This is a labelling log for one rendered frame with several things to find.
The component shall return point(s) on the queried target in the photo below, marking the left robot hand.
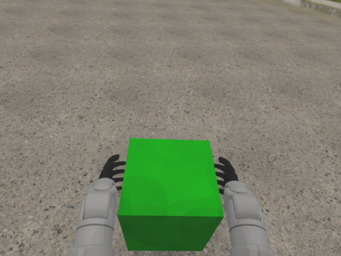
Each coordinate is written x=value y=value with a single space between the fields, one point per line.
x=108 y=171

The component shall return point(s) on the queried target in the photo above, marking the robot left forearm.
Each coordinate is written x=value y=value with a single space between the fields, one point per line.
x=96 y=221

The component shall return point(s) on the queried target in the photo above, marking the robot right forearm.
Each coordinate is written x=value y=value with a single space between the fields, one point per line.
x=246 y=222

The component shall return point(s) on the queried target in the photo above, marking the carton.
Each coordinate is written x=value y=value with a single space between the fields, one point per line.
x=170 y=199

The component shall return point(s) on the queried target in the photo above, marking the right robot hand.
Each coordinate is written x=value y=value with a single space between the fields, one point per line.
x=228 y=175

